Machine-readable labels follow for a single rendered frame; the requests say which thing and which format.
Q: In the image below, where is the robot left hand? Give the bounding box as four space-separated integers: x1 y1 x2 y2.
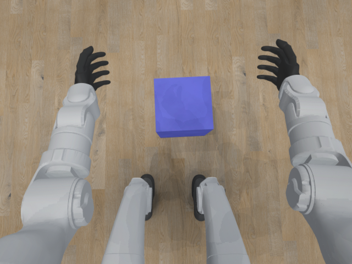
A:
74 46 111 91

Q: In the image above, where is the robot right hand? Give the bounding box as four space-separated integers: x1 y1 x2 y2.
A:
257 39 300 91

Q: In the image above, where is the robot right upper arm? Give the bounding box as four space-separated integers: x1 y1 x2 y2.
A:
286 163 352 264

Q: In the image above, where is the carton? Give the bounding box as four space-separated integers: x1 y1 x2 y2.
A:
154 76 214 138

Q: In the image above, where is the right robot shin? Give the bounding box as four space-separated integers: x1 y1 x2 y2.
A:
199 177 225 214

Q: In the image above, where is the robot left upper arm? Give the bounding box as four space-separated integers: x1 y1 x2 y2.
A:
0 177 94 264

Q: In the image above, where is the left robot forearm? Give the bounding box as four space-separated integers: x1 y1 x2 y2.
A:
21 83 100 223

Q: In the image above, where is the right robot forearm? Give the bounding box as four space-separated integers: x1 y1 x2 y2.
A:
278 75 352 168

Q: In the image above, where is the right robot foot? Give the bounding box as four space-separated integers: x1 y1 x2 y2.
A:
192 174 206 221

